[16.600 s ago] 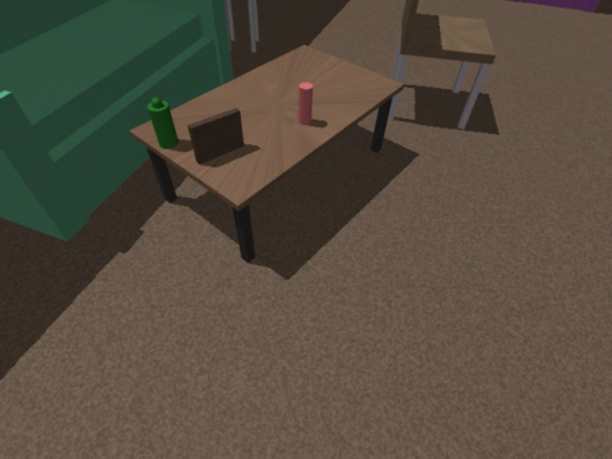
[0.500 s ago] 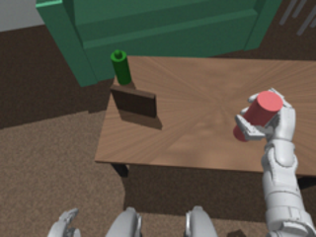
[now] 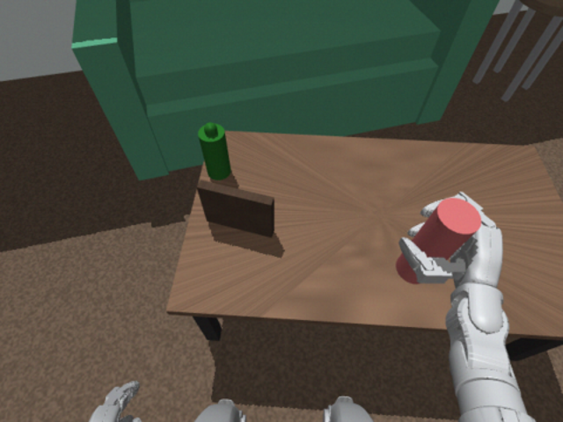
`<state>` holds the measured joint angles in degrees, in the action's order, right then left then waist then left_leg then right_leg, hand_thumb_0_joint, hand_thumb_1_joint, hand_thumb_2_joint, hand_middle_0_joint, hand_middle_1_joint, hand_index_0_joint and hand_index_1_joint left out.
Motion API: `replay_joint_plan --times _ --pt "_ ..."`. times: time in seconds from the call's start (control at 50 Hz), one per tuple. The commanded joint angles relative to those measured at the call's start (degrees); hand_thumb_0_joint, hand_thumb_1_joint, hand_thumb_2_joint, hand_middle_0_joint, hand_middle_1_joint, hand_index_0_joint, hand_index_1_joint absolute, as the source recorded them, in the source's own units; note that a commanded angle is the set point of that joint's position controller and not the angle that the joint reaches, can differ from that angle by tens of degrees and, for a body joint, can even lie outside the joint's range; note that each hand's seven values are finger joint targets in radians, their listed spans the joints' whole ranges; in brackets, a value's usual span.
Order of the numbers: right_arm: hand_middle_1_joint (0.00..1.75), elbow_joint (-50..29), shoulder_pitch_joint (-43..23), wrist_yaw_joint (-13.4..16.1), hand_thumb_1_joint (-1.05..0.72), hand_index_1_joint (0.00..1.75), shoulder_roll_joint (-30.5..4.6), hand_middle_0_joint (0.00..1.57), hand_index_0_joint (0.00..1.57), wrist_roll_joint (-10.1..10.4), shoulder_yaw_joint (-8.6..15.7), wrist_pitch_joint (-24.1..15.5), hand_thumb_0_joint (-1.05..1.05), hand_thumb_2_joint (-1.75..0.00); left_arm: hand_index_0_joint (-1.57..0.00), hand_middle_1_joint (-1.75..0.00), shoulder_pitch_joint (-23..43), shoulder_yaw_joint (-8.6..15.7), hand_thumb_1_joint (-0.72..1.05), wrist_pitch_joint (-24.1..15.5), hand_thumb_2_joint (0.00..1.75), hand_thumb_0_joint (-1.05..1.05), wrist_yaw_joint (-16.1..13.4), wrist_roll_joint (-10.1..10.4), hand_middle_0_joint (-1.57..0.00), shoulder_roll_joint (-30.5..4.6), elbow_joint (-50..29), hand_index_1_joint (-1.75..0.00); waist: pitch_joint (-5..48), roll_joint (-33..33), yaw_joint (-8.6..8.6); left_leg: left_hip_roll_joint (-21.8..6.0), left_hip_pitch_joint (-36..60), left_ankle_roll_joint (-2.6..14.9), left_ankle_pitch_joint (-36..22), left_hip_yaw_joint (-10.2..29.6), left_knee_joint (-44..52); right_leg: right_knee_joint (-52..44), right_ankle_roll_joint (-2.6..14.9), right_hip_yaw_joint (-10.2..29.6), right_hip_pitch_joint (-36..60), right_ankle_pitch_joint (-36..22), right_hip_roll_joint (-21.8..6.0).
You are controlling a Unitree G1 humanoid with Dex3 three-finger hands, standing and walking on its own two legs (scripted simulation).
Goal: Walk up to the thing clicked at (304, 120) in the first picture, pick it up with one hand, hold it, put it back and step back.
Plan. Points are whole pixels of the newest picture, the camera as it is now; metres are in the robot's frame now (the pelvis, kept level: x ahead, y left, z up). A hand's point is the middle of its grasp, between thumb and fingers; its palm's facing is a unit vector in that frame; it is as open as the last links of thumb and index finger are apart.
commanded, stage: lift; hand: right
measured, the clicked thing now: (432, 245) +0.36 -0.19 +0.04
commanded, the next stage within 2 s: hold in 0.22 s
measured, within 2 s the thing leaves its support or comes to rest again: neither
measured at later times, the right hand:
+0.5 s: hand (437, 244) +0.35 -0.18 +0.07, palm faces +0.21 +0.98 +0.00, open 8.0 cm
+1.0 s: hand (438, 243) +0.34 -0.18 +0.08, palm faces +0.20 +0.98 -0.01, open 8.0 cm
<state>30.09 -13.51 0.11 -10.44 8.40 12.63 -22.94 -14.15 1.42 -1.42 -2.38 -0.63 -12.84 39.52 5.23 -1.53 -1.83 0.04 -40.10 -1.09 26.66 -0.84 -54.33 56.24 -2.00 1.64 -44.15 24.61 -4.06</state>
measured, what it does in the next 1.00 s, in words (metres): stands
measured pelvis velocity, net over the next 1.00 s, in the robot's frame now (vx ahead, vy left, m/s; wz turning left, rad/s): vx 0.00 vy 0.00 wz -0.01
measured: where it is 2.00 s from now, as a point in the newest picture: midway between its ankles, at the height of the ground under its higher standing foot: outside the picture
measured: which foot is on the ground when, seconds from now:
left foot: down 0.00-1.00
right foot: down 0.00-1.00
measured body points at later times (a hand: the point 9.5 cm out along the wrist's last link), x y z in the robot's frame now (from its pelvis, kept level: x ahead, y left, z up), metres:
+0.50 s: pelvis +0.00 +0.00 +0.01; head +0.05 -0.01 +0.46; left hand +0.14 +0.25 -0.10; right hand +0.33 -0.24 +0.07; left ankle +0.00 +0.13 -0.68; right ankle +0.03 -0.14 -0.68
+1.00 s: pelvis +0.00 +0.00 +0.02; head +0.04 -0.01 +0.47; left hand +0.14 +0.24 -0.09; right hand +0.32 -0.23 +0.08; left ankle +0.00 +0.13 -0.68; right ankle +0.03 -0.14 -0.68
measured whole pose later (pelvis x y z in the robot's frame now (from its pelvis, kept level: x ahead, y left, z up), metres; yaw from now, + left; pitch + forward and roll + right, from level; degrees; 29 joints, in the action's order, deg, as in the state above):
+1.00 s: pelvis +0.00 +0.00 +0.02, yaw +0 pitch +7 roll +1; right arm 23.9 -8.1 2.5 -8.8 7.9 7.9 -21.3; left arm -12.5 1.0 -0.8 -3.1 -0.4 -12.0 39.1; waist 3.1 -1.1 -0.4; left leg -0.8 -29.8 -1.6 24.0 -0.4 -46.8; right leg 48.6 -1.5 0.8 -33.7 22.0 -3.3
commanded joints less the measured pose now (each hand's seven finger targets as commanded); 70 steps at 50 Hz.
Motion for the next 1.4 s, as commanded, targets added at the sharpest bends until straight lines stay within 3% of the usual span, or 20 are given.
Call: replay_joint_plan --times 0.0,0.06,0.12,0.14,0.22,0.32,0.52,0.62,0.66,0.7,0.74,0.86,0.96,0.98,1.08,1.1,1.16,1.2,1.3,1.38 --pt "1.44 -16.66 -17.23 0.05 -0.34 1.44 -9.43 1.33 1.36 0.59 1.64 -4.85 0.00 -1.32 -0.19 -0.28 -0.70 2.88 0.90 -2.06 0.88 0.00 -0.75 -0.13 -0.18 -8.21 -6.48 -0.28 18.62 -0.27 -0.06 0.99 9.33 1.01 -20.21 -0.25 8.26 -7.12 2.63 -1.91 14.92 -15.68 2.38" --pt "1.45 -12.92 -14.18 0.12 -0.34 1.45 -7.65 1.33 1.37 0.58 1.12 -4.37 0.00 -1.33 -0.19 -0.28 0.38 1.99 0.90 -2.20 0.88 0.00 -0.87 -0.08 -0.18 -7.00 -6.71 -0.28 15.78 2.02 -0.25 0.68 10.22 0.50 -20.36 0.35 9.57 -7.28 2.98 -2.49 13.06 -14.36 2.63" --pt "1.44 -16.59 -15.91 0.48 -0.37 1.44 -8.98 1.33 1.36 0.46 1.57 -4.44 0.00 -1.32 -0.19 -0.28 -0.08 3.00 0.90 -1.94 0.88 0.00 -0.92 -0.17 -0.18 -8.21 -6.43 -0.28 18.47 0.14 0.06 0.63 11.19 0.65 -21.91 0.26 9.69 -7.88 2.78 -2.38 15.99 -16.14 2.54" --pt "1.44 -13.03 -12.32 0.32 -0.36 1.44 -6.58 1.33 1.36 0.35 -0.01 -3.84 0.00 -1.32 -0.19 -0.28 0.27 2.13 0.90 -1.98 0.88 0.00 -0.77 -0.08 -0.18 -7.24 -6.84 -0.28 16.81 2.59 -0.10 0.76 11.38 0.46 -22.33 -0.09 9.73 -7.97 2.89 -2.20 15.18 -16.47 2.52" --pt "1.43 -17.95 -15.26 0.52 -0.36 1.43 -8.53 1.33 1.36 0.39 0.82 -4.30 0.00 -1.31 -0.19 -0.29 1.15 2.97 0.90 -1.72 0.88 0.00 -0.78 -0.09 -0.19 -8.21 -6.96 -0.28 16.64 -0.26 0.12 0.68 11.05 0.82 -20.78 0.16 10.32 -9.11 2.67 -2.37 16.88 -15.82 2.48" --pt "1.45 -15.01 -11.54 1.01 -0.38 1.45 -5.75 1.35 1.37 0.54 -0.57 -3.59 0.00 -1.33 -0.19 -0.29 1.81 2.42 0.91 -1.73 0.88 0.00 -0.91 -0.03 -0.19 -7.42 -6.97 -0.28 14.30 1.47 0.03 0.98 10.60 1.15 -16.53 -0.91 11.33 -11.17 2.26 -1.86 17.19 -13.09 2.31" --pt "1.45 -18.23 -12.74 1.31 -0.32 1.45 -5.66 1.34 1.37 0.22 -1.98 -4.07 0.00 -1.33 -0.20 -0.30 2.75 2.11 0.91 -1.72 0.88 0.00 -0.93 -0.13 -0.19 -7.33 -7.58 -0.29 14.66 -0.27 0.46 0.99 11.09 1.32 -17.09 -1.04 11.49 -12.44 1.92 -1.68 19.79 -14.53 2.26" --pt "1.46 -20.60 -13.73 1.82 -0.32 1.46 -6.62 1.34 1.37 0.39 -1.19 -4.35 0.00 -1.34 -0.20 -0.30 2.38 2.53 0.91 -1.84 0.89 0.00 -1.03 -0.21 -0.19 -7.67 -7.31 -0.29 16.29 -0.04 0.79 0.70 13.19 1.10 -18.24 -0.63 12.17 -12.32 2.14 -1.98 20.23 -14.94 2.51" --pt "1.45 -17.47 -10.73 1.64 -0.32 1.45 -5.16 1.33 1.37 0.22 -2.14 -3.75 0.00 -1.34 -0.20 -0.30 3.18 1.48 0.90 -1.91 0.89 0.00 -0.76 -0.09 -0.19 -6.50 -7.83 -0.29 13.81 0.56 0.87 0.88 12.44 1.11 -17.66 -1.03 12.34 -12.92 2.06 -1.83 19.46 -14.88 2.45" --pt "1.44 -19.53 -12.81 2.07 -0.33 1.44 -6.79 1.33 1.36 0.05 -0.83 -3.98 0.00 -1.33 -0.20 -0.30 2.84 2.20 0.90 -1.71 0.89 0.00 -1.06 -0.20 -0.19 -7.14 -7.36 -0.29 15.08 0.25 0.90 0.83 13.29 1.08 -18.32 -0.85 12.53 -12.86 2.06 -1.90 20.37 -15.40 2.43" --pt "1.44 -18.83 -11.37 1.76 -0.33 1.44 -5.29 1.33 1.36 0.00 -2.47 -3.42 0.00 -1.33 -0.20 -0.30 2.75 2.03 0.90 -1.72 0.89 0.00 -1.19 -0.17 -0.19 -6.92 -7.51 -0.29 14.33 1.31 0.41 0.72 13.62 0.94 -19.09 -0.74 12.82 -12.85 2.25 -2.07 20.04 -15.67 2.51" --pt "1.44 -20.67 -10.72 2.00 -0.33 1.44 -4.82 1.33 1.36 0.28 -3.08 -2.88 0.00 -1.32 -0.20 -0.30 3.39 2.13 0.90 -1.84 0.89 0.00 -1.05 0.03 -0.19 -6.98 -7.60 -0.29 13.29 0.65 0.97 0.89 13.76 1.17 -16.05 -1.06 13.83 -14.32 1.98 -1.88 20.88 -13.14 2.42" --pt "1.44 -18.25 -9.94 2.39 -0.33 1.44 -4.30 1.33 1.36 0.13 -2.88 -2.27 0.00 -1.32 -0.20 -0.30 3.00 1.74 0.90 -1.90 0.89 0.00 -1.26 0.06 -0.19 -6.40 -7.34 -0.29 13.43 3.02 0.53 0.62 14.85 0.69 -19.27 -0.67 13.95 -13.49 2.45 -2.17 20.31 -15.48 2.57" --pt "1.43 -18.99 -10.17 2.56 -0.34 1.43 -5.94 1.33 1.36 0.25 -1.01 -2.30 0.00 -1.32 -0.20 -0.30 3.64 1.51 0.90 -1.86 0.89 0.00 -1.13 0.10 -0.19 -6.44 -7.67 -0.29 12.72 1.45 1.06 0.61 14.61 0.84 -19.12 -0.67 13.85 -13.75 2.26 -2.23 20.24 -15.71 2.61" --pt "1.45 -22.20 -12.36 2.42 -0.35 1.45 -5.11 1.34 1.37 -0.11 -3.25 -2.85 0.00 -1.33 -0.20 -0.30 3.18 1.93 0.90 -1.83 0.89 0.00 -1.33 -0.07 -0.19 -6.79 -7.60 -0.29 14.21 -0.70 0.87 0.56 14.92 1.10 -19.33 -0.57 13.87 -14.11 2.00 -2.24 22.30 -16.30 2.64" --pt "1.44 -22.51 -12.74 2.70 -0.35 1.44 -6.46 1.34 1.37 -0.08 -1.75 -2.80 0.00 -1.33 -0.20 -0.30 2.98 2.30 0.90 -1.84 0.90 0.00 -1.42 -0.04 -0.19 -7.12 -7.47 -0.29 14.34 -0.39 1.11 0.67 15.03 1.14 -18.86 -0.57 13.97 -14.26 2.00 -2.19 22.27 -15.87 2.59" --pt "1.44 -16.72 -9.03 2.32 -0.36 1.44 -4.30 1.34 1.37 0.05 -2.34 -2.52 0.00 -1.32 -0.20 -0.30 3.79 1.20 0.90 -1.98 0.90 0.00 -1.23 -0.04 -0.19 -5.66 -7.57 -0.30 12.51 2.86 0.76 0.58 15.65 0.62 -19.77 -0.67 14.35 -13.76 2.43 -2.33 20.21 -15.92 2.72" --pt "1.44 -18.14 -11.05 2.18 -0.35 1.44 -5.95 1.34 1.37 0.07 -1.17 -2.54 0.00 -1.32 -0.20 -0.30 3.62 1.41 0.90 -2.03 0.89 0.00 -1.31 -0.04 -0.19 -6.01 -7.68 -0.29 13.93 2.40 0.95 0.39 16.42 0.46 -21.14 -0.32 14.49 -13.51 2.60 -2.53 20.80 -16.89 2.82" --pt "1.44 -21.13 -13.88 2.25 -0.36 1.44 -6.26 1.34 1.37 0.02 -1.90 -2.76 0.00 -1.32 -0.20 -0.30 3.50 2.20 0.90 -2.02 0.89 0.00 -1.36 0.00 -0.19 -7.04 -7.38 -0.29 13.13 0.24 0.73 0.59 15.70 0.96 -18.11 -0.37 15.10 -14.95 2.23 -2.48 21.56 -14.35 2.84" --pt "1.44 -17.83 -10.49 2.19 -0.38 1.44 -4.71 1.34 1.37 0.19 -1.93 -2.42 0.00 -1.32 -0.20 -0.30 4.08 1.58 0.90 -2.18 0.90 0.00 -1.15 -0.14 -0.19 -6.14 -7.47 -0.29 12.22 1.66 0.94 0.64 15.74 0.81 -18.66 -0.59 14.98 -14.79 2.30 -2.46 20.46 -14.95 2.78"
